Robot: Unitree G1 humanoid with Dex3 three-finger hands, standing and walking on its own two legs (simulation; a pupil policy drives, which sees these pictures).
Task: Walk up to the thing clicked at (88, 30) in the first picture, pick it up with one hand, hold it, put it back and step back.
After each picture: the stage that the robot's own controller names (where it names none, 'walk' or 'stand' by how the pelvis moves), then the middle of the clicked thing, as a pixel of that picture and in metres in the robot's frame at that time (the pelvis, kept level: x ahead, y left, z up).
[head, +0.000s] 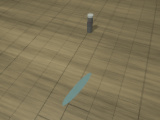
stand; (89, 23) +1.68 -0.08 -0.66
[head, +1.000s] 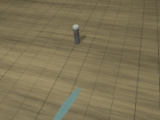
walk; (76, 34) +1.55 +0.22 -0.64
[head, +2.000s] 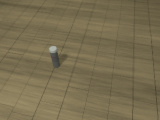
walk; (54, 57) +1.02 +0.34 -0.65
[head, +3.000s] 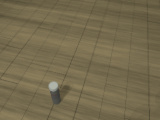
walk; (55, 93) +0.64 +0.24 -0.63
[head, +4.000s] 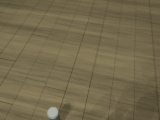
stand; (55, 118) +0.42 +0.20 -0.63
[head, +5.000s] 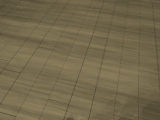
stand; out of the picture +0.38 +0.20 -0.66
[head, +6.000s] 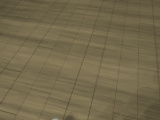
stand; out of the picture +0.40 +0.21 -0.66
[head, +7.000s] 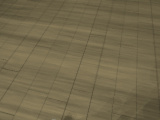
stand; out of the picture +0.39 +0.21 -0.66
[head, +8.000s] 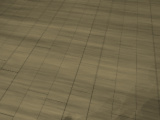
stand; out of the picture +0.38 +0.21 -0.66
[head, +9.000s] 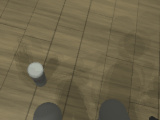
go down; (38, 76) +0.44 +0.20 -0.41
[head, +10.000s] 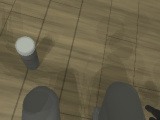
go down; (29, 56) +0.48 +0.21 -0.28
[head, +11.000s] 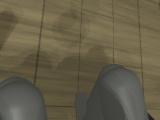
close in; out of the picture +0.47 +0.25 -0.18
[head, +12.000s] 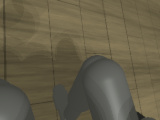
close; out of the picture +0.46 +0.27 -0.17
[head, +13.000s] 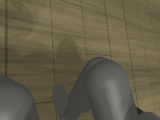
lift; out of the picture +0.43 +0.26 -0.17
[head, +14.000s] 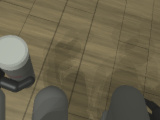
lift; (19, 68) +0.35 +0.22 -0.01
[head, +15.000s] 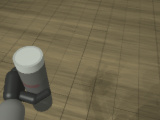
hold; (36, 83) +0.32 +0.16 +0.08
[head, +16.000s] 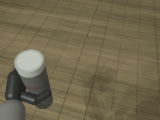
hold; (37, 84) +0.32 +0.16 +0.05
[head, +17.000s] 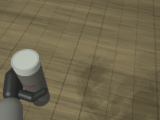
crouch; (34, 82) +0.34 +0.17 +0.02
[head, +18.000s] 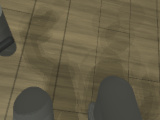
lower; out of the picture +0.48 +0.21 -0.04
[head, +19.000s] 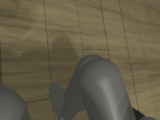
lower; out of the picture +0.46 +0.27 -0.17
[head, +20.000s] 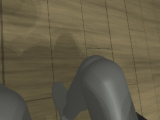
lower; out of the picture +0.47 +0.28 -0.17
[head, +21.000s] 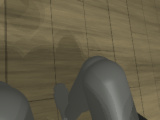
lower; out of the picture +0.46 +0.27 -0.16
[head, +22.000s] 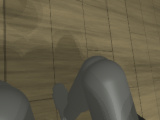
lower; out of the picture +0.46 +0.28 -0.17
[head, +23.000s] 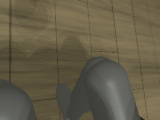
draw back; out of the picture +0.46 +0.25 -0.16
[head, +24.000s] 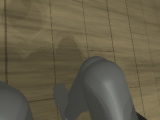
withdraw; out of the picture +0.46 +0.25 -0.17
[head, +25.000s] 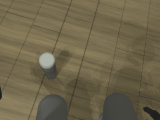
walk; (49, 67) +0.47 +0.17 -0.37
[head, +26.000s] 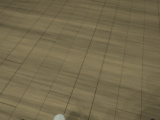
stand; out of the picture +0.41 +0.15 -0.60
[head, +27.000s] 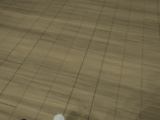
stand; out of the picture +0.41 +0.16 -0.60
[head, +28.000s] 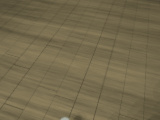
stand; out of the picture +0.42 +0.14 -0.65
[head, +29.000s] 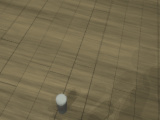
walk; (61, 104) +0.45 +0.11 -0.63
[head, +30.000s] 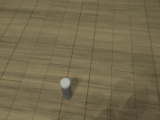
walk; (66, 89) +0.57 +0.14 -0.62
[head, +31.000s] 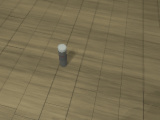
walk; (62, 56) +0.89 +0.17 -0.63
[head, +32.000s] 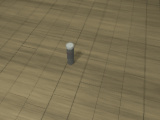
stand; (70, 54) +1.07 +0.15 -0.64
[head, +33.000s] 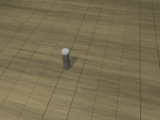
stand; (66, 59) +1.06 +0.18 -0.66
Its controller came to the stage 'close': yes
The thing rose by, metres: 0.69
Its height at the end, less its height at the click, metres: +0.00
